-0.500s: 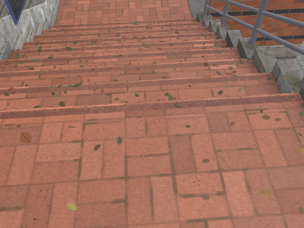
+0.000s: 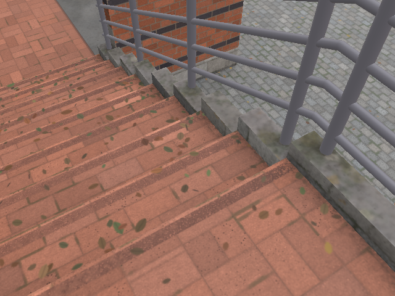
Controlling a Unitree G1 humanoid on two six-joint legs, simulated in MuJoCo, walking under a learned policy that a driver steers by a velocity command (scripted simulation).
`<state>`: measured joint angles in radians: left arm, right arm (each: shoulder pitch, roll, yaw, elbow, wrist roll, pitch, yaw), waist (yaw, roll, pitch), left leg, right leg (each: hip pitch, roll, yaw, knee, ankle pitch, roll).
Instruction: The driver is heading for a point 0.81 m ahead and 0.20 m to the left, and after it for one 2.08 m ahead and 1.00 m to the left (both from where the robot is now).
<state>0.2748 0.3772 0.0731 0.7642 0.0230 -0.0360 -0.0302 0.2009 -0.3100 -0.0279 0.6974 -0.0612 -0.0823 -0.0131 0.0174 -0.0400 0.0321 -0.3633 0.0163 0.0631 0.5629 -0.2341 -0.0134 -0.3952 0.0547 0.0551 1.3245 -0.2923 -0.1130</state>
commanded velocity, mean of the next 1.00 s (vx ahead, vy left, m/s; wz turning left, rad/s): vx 0.81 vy -0.02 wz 0.43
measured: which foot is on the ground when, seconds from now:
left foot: down 0.00-0.30, up 0.32-0.70, down 0.72-1.00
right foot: up 0.00-0.28, down 0.30-0.68, up 0.70-1.00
